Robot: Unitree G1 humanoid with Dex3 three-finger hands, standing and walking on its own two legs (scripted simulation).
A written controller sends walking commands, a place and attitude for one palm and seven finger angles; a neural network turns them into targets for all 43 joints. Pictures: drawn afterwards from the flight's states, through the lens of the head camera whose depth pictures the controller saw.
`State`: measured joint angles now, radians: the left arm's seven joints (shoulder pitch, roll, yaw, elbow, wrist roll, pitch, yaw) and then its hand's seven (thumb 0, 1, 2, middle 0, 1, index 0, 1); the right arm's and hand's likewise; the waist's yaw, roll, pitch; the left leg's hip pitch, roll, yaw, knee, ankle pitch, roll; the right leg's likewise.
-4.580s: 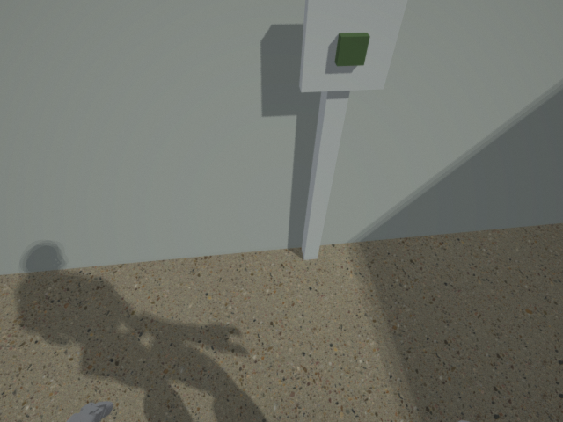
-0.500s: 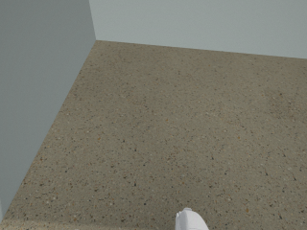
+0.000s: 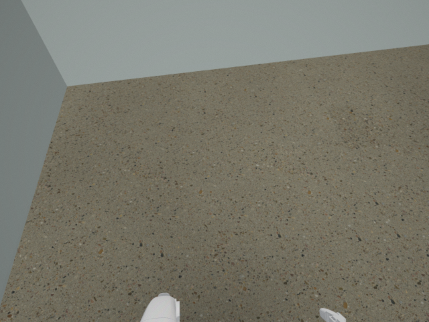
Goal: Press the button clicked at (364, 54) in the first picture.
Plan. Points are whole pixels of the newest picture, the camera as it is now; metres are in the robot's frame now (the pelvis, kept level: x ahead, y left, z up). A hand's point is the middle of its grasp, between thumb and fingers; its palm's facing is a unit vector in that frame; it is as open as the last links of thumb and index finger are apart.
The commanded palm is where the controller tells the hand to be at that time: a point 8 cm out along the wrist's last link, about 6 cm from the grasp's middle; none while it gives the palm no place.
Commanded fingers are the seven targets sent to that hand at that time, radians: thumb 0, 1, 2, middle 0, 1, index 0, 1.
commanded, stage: turn to face it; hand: left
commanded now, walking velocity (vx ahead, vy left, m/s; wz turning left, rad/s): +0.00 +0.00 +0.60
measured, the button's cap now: out of the picture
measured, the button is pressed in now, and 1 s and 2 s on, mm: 0 0 0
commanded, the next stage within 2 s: none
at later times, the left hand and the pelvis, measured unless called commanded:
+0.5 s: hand out of the picture +0.11 +0.25 -0.17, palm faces +0.24 -0.95 -0.21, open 7.4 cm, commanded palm none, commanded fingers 0.00 0.90 0.90 -0.20 -0.30 -0.20 -0.30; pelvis +0.07 +0.04 +0.00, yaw +12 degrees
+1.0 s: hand out of the picture +0.03 +0.18 -0.16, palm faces +0.51 -0.82 -0.25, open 7.4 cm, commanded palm none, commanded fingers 0.00 0.90 0.90 -0.20 -0.30 -0.20 -0.30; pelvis +0.07 -0.02 +0.00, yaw +31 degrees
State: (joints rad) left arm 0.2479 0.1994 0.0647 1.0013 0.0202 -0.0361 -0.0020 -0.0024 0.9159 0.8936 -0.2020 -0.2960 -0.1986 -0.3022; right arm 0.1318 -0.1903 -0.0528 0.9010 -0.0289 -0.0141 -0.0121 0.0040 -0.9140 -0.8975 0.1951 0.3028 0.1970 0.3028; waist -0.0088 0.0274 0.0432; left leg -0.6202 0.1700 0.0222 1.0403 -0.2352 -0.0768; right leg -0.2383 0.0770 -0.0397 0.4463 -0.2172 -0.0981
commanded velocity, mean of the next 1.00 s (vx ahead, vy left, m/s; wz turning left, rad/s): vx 0.00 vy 0.00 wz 0.60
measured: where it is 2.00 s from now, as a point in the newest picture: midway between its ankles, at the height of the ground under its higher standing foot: outside the picture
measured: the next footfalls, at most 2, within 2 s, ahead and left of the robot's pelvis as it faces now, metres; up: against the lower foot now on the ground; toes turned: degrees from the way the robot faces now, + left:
left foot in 0.16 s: +0.15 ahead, +0.15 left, +0.00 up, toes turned +10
right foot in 0.66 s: +0.13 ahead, -0.11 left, +0.00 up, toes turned +15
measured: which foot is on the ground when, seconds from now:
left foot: up 0.00-0.14, down 0.16-0.66, up 0.68-1.00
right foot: down 0.00-0.18, up 0.20-0.64, down 0.66-1.00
